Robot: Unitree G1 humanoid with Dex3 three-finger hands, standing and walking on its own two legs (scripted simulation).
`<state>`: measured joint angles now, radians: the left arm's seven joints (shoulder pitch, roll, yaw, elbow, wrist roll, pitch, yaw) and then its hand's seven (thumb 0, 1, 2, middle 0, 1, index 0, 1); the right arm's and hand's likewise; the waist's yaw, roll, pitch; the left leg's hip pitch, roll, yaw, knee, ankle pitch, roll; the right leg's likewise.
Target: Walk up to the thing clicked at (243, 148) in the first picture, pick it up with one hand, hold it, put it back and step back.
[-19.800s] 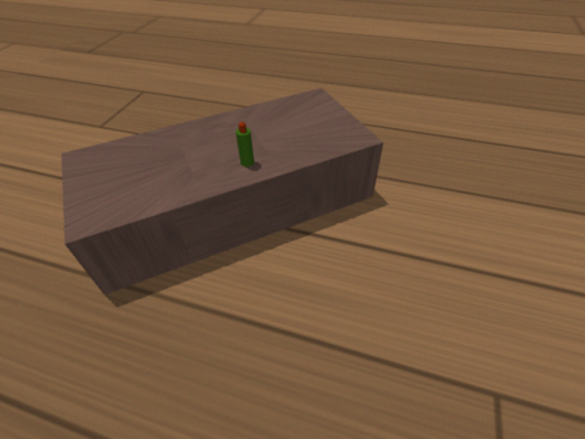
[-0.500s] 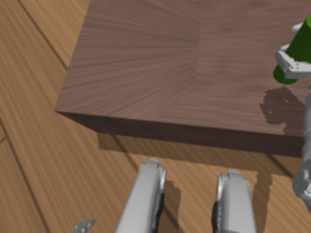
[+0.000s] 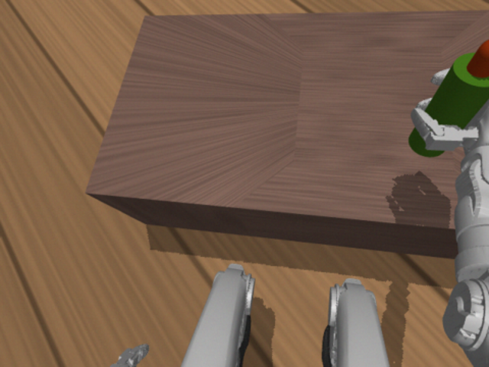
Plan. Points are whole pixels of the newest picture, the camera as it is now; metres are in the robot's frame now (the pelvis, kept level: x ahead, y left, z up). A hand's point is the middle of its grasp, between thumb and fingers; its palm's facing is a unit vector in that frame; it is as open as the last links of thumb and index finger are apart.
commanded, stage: lift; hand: right
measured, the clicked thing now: (455, 102) +0.52 -0.21 +0.04
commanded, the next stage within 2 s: hold in 1.46 s
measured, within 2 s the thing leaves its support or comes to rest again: neither
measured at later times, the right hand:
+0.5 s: hand out of the picture +0.43 -0.20 +0.14, palm faces +0.18 +0.98 -0.01, open 8.0 cm
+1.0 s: hand out of the picture +0.40 -0.19 +0.20, palm faces +0.16 +0.99 -0.01, open 8.0 cm
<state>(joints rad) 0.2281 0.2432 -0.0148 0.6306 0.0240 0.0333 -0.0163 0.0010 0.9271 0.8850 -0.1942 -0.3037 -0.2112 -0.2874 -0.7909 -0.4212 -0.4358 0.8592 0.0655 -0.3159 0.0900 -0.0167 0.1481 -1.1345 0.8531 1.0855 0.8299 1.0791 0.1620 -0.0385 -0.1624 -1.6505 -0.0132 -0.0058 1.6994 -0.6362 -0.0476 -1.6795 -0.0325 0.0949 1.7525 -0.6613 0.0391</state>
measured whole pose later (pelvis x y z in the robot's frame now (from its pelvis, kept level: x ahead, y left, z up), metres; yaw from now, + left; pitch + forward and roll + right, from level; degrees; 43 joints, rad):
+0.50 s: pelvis +0.01 +0.00 +0.11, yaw -2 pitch +22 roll +3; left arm 0.23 0.23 0.02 0.65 0.00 -0.03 0.03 0.00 0.90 0.90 -0.19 -0.30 -0.20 -0.29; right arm -0.42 -0.26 -0.27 0.60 0.12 -0.31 0.02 -0.02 0.15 -1.14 0.86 1.08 0.84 1.07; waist 0.09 -0.02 -0.14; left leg -1.14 0.00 0.00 1.29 -0.53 -0.04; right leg -1.17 -0.04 0.08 1.35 -0.56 0.03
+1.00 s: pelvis +0.04 +0.00 +0.16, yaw -2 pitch +14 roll +2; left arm 0.22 0.21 0.01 0.68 -0.01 -0.06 0.04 0.01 0.90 0.90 -0.19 -0.30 -0.19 -0.29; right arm -0.23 -0.21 -0.19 0.49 0.15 -0.35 0.03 -0.02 0.15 -1.14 0.86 1.08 0.84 1.07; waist 0.06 -0.01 -0.09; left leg -0.81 0.00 -0.01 1.04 -0.47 -0.04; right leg -0.84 -0.04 0.05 1.08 -0.49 0.03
